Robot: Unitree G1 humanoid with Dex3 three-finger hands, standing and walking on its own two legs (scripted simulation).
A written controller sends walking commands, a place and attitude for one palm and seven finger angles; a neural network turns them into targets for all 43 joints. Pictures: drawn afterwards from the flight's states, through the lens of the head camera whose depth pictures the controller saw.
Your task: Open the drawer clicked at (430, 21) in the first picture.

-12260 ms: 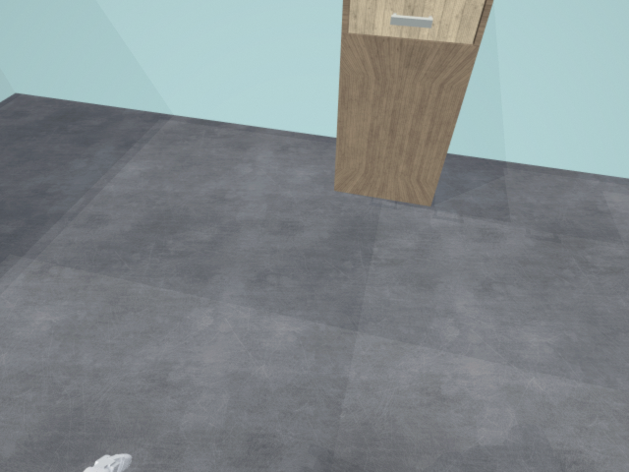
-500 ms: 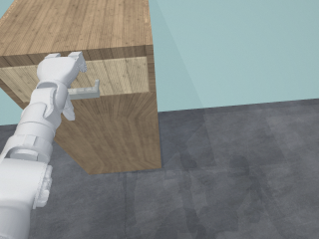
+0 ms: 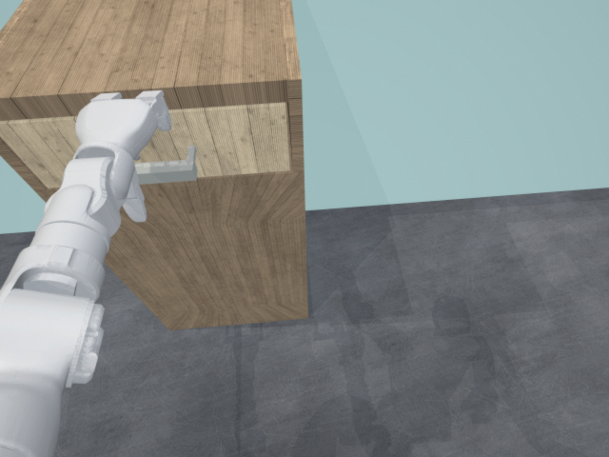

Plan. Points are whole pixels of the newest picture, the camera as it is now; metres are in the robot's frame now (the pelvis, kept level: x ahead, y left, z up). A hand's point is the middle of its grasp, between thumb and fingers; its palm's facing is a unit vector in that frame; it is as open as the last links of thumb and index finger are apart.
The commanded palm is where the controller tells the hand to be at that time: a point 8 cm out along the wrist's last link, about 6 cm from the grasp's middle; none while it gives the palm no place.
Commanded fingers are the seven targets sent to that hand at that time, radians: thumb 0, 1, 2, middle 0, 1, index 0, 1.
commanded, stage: lower the fingers behind the handle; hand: left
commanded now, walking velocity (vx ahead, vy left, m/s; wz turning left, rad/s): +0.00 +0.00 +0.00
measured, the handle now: (153, 163) +0.54 +0.23 +0.05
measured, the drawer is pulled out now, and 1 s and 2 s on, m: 0.00 0.00 0.00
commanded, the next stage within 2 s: close the thumb around the handle in 1.58 s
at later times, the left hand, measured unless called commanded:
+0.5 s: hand (141, 178) +0.48 +0.23 +0.07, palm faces -0.02 -0.01 -1.00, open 13.8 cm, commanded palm +0.47 +0.23 +0.13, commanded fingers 0.00 -0.50 0.30 -0.30 -1.20 -0.30 -1.20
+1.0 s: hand (155, 195) +0.48 +0.22 +0.03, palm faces -0.10 -0.02 -0.99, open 13.8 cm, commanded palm +0.48 +0.23 +0.09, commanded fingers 0.00 -0.50 0.30 -0.30 -1.20 -0.30 -1.20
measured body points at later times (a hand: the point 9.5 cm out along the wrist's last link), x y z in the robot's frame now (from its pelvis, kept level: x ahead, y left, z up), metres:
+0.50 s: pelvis -0.01 +0.00 -0.01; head +0.08 +0.00 +0.44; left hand +0.48 +0.23 +0.13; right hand +0.01 -0.28 -0.14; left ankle -0.03 +0.11 -0.73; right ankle +0.00 -0.12 -0.73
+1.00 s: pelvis -0.01 +0.00 -0.01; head +0.09 +0.00 +0.42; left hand +0.48 +0.22 +0.09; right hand +0.00 -0.28 -0.14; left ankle -0.03 +0.11 -0.73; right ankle +0.00 -0.12 -0.73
